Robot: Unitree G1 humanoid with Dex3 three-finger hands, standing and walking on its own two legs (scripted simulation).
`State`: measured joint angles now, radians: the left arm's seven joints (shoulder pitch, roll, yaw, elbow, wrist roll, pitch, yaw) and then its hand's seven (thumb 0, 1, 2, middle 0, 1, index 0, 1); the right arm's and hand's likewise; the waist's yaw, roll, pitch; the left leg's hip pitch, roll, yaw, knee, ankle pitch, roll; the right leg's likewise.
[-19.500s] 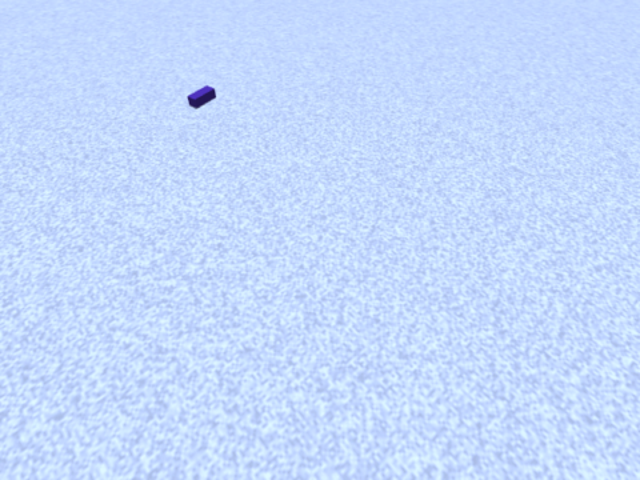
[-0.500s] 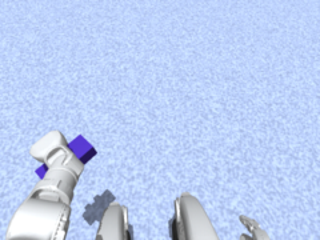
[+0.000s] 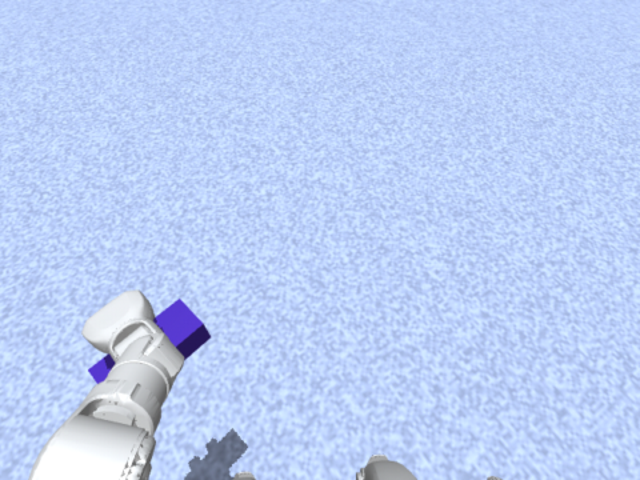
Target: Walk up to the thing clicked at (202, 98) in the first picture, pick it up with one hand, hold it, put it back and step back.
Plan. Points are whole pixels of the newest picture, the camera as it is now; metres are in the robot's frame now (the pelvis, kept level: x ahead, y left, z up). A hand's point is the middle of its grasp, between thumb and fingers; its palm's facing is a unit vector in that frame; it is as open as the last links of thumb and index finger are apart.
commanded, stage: lift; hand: left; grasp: from above
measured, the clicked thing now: (153, 352) +0.34 +0.24 -0.14
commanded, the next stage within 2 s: hold in 0.04 s
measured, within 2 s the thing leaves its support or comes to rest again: neither
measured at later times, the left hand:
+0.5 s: hand (133, 331) +0.33 +0.23 -0.03, palm faces -0.31 -0.32 -0.89, open 9.2 cm
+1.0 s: hand (130, 326) +0.33 +0.22 -0.01, palm faces -0.30 -0.32 -0.90, open 9.3 cm
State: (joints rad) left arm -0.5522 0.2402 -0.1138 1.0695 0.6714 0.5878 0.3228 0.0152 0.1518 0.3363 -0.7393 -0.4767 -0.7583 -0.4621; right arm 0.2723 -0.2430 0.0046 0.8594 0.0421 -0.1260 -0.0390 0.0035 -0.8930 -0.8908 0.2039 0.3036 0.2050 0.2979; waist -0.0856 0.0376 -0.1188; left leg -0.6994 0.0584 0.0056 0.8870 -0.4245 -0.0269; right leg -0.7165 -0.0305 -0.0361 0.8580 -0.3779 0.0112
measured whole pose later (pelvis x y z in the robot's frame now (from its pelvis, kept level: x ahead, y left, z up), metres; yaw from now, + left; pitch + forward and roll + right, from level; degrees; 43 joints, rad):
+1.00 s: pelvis +0.02 +0.00 +0.04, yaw +0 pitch +5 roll +0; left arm -0.49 0.19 -0.20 0.93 0.68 0.69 0.24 0.01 0.14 0.37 -0.75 -0.44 -0.76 -0.45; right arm 0.22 -0.26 0.01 0.82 0.05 -0.12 0.05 0.01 -0.91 -0.89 0.20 0.30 0.20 0.30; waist -0.01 0.05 -0.06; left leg -0.33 0.04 0.03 0.56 -0.31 -0.03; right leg -0.38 -0.04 -0.02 0.57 -0.28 0.01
